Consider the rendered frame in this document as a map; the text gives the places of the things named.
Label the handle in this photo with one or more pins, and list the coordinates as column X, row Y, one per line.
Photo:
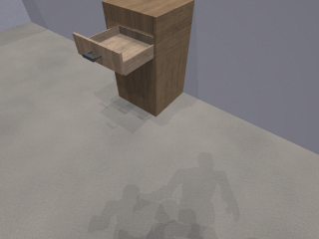
column 90, row 57

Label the cabinet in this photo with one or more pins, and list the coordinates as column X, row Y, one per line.
column 157, row 83

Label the drawer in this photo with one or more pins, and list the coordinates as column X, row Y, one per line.
column 122, row 49

